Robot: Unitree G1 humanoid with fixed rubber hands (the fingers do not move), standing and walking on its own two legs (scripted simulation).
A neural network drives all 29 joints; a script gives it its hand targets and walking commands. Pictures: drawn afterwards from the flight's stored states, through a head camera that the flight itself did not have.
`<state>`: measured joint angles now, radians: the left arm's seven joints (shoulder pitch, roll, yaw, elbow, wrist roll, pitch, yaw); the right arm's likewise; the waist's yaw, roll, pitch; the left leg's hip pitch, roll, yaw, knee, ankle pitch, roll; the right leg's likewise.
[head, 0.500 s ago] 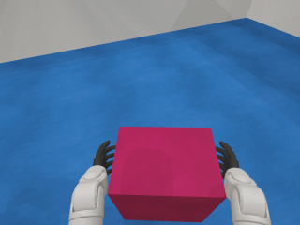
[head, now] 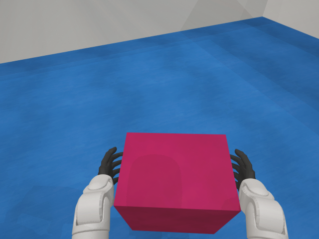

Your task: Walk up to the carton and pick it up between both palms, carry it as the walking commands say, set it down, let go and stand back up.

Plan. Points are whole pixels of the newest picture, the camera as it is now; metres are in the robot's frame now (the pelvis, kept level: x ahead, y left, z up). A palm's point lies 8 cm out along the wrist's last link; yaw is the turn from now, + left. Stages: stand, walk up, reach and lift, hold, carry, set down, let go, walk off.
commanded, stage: carry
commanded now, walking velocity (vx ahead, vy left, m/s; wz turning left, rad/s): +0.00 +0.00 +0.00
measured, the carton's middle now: (174, 187) +0.28 +0.00 -0.03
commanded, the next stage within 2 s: hold in 1.52 s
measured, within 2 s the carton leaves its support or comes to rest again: neither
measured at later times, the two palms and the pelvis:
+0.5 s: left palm (111, 166) +0.30 +0.16 +0.05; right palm (244, 169) +0.29 -0.17 +0.05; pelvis +0.03 -0.01 +0.00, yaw +0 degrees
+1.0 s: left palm (116, 162) +0.31 +0.15 +0.05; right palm (248, 165) +0.30 -0.19 +0.05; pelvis +0.05 -0.02 +0.00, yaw +0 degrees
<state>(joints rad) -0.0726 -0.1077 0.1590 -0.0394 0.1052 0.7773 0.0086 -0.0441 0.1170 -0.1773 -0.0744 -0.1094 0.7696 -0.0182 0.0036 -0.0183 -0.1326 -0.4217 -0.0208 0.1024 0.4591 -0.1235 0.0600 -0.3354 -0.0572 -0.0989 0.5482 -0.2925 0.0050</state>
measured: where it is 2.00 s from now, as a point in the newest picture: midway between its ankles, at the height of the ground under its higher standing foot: outside the picture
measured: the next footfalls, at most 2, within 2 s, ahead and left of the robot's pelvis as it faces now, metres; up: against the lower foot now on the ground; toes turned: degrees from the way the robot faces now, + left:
none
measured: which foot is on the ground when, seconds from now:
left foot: down 0.00-1.00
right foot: down 0.00-1.00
